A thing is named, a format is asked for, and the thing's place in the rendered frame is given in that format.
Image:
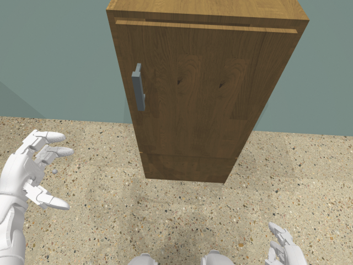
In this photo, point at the right robot thigh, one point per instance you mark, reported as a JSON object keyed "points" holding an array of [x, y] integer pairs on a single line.
{"points": [[215, 259]]}

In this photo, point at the cupboard door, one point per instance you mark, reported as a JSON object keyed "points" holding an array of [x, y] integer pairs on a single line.
{"points": [[204, 84]]}

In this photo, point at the right robot hand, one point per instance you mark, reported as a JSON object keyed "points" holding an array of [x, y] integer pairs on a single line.
{"points": [[291, 254]]}

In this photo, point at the left robot hand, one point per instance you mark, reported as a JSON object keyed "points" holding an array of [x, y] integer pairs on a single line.
{"points": [[19, 168]]}

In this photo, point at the robot left forearm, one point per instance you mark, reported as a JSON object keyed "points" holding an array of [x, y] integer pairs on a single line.
{"points": [[12, 239]]}

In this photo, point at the robot right shin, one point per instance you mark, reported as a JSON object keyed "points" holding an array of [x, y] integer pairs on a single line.
{"points": [[214, 251]]}

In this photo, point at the handle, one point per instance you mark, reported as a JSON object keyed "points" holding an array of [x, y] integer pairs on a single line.
{"points": [[138, 89]]}

